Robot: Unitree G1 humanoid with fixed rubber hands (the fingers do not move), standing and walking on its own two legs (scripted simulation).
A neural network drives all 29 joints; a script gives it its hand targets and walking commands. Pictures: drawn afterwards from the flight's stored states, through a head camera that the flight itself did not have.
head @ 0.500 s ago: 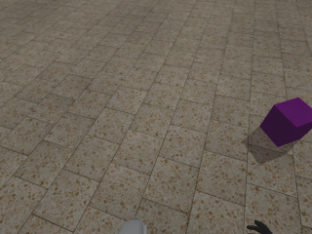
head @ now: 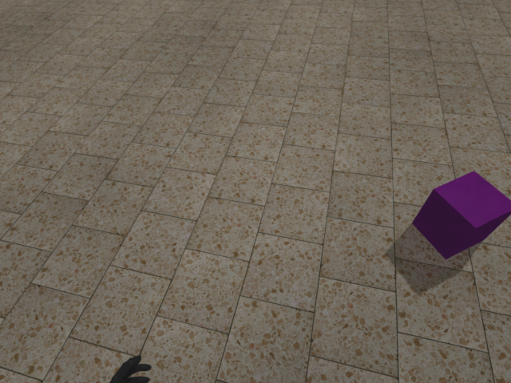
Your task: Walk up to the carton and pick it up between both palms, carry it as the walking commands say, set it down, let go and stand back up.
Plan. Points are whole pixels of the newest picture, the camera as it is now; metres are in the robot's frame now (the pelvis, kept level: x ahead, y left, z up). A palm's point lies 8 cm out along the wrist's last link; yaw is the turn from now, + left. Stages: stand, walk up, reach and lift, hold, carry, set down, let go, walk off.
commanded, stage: walk up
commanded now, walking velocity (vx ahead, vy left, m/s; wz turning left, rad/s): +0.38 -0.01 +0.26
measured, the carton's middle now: (459, 215) +0.75 -0.82 -0.64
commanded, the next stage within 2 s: none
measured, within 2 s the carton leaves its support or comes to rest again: neither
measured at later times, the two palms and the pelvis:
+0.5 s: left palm out of the picture +0.15 +0.27 -0.15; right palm (393, 328) +0.22 -0.21 -0.10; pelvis +0.10 +0.02 +0.00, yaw -4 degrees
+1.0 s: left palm (162, 373) +0.18 +0.18 -0.11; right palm out of the picture +0.10 -0.31 -0.14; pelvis +0.08 -0.06 +0.01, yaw -12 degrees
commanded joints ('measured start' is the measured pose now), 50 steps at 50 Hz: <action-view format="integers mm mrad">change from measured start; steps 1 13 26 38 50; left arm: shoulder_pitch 250 208 130 301 331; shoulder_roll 280 138 91 82 109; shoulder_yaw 88 44 57 42 49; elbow -3 -15 -87 15 -1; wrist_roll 3 -18 -55 -26 -47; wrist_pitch -30 35 120 56 40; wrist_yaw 36 44 -4 -12 44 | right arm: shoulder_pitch -150 -191 -94 -151 -228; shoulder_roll -175 -23 -160 -128 -47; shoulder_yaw -42 5 -15 -31 -16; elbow -118 -131 -113 -120 -145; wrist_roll -47 -19 -25 -14 -28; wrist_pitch -41 10 24 44 60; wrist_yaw -14 -24 -56 -21 -29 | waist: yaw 158 79 48 139 117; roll -128 -174 294 55 -128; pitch -209 -140 -65 -218 -211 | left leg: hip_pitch -409 -160 32 -62 -340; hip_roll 47 -61 298 199 -50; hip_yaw -60 19 -106 29 -82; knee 339 -195 -604 -184 218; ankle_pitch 5 143 447 88 65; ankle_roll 46 -11 173 81 -13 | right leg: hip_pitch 538 267 -177 244 351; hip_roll -329 -129 22 -45 -178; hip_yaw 319 161 91 134 440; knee -300 -168 545 -279 -221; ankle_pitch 606 925 -99 58 979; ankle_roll -164 -84 122 19 -112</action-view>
